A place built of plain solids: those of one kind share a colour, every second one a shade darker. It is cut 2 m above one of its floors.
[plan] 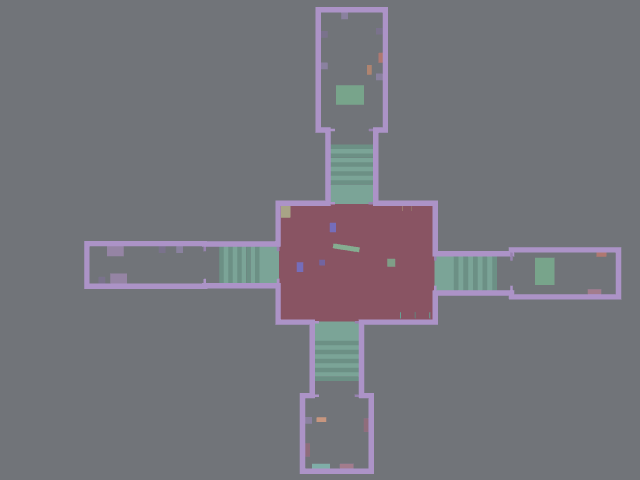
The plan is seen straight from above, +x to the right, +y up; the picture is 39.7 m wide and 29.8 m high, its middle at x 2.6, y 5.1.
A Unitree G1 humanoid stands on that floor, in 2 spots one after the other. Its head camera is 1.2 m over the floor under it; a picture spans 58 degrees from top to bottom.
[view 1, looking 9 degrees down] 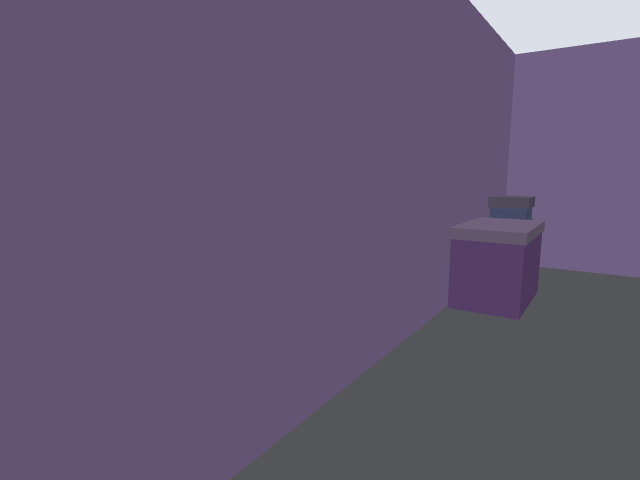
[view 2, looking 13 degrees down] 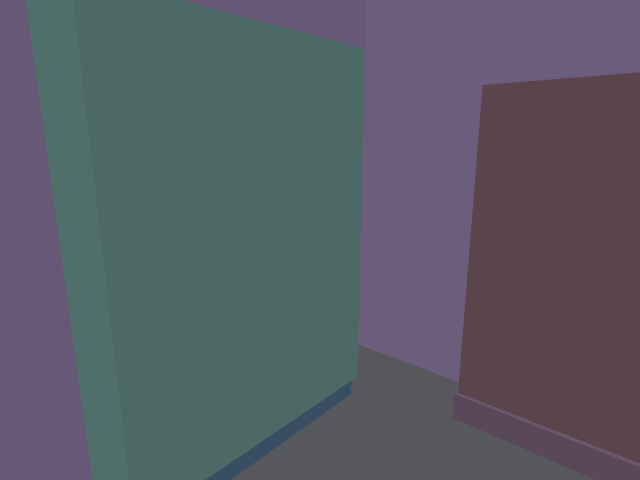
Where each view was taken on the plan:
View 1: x -5.67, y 3.55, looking -146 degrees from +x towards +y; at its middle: wall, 2.09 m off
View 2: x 3.65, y -7.69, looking -139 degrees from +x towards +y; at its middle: arm_cabinet_body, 1.72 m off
